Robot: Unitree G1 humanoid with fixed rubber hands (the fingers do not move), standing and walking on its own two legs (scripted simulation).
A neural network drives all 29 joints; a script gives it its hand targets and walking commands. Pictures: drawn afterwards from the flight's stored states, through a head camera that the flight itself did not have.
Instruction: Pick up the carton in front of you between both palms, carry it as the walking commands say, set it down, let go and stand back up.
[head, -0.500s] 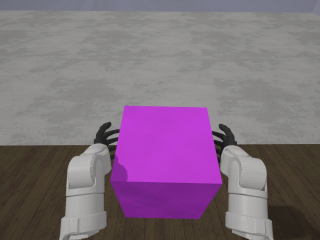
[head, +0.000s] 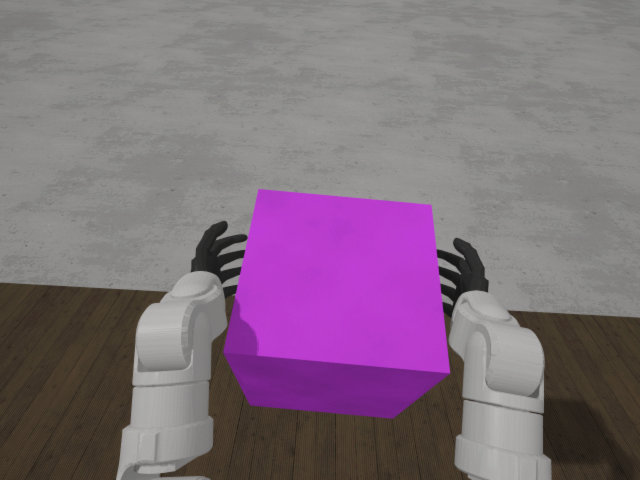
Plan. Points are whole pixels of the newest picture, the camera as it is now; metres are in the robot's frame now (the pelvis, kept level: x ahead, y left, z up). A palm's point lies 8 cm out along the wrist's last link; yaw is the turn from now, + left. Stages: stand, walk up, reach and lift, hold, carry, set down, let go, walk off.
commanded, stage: carry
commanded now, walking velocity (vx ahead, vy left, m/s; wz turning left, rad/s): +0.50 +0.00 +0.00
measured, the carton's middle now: (332, 314) +0.33 +0.03 +0.04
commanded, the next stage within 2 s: none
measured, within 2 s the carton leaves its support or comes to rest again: neither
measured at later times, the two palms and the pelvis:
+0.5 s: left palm (259, 157) +0.64 +0.19 +0.07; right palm (419, 167) +0.66 -0.11 +0.07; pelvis +0.34 +0.02 -0.05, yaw +5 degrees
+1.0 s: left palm (261, 108) +0.99 +0.26 -0.01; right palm (375, 117) +0.98 -0.04 +0.00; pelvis +0.67 +0.11 -0.10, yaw +1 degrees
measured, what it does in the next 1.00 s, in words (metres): goes down: right foot 0.05 m lower, then left foot 0.04 m lower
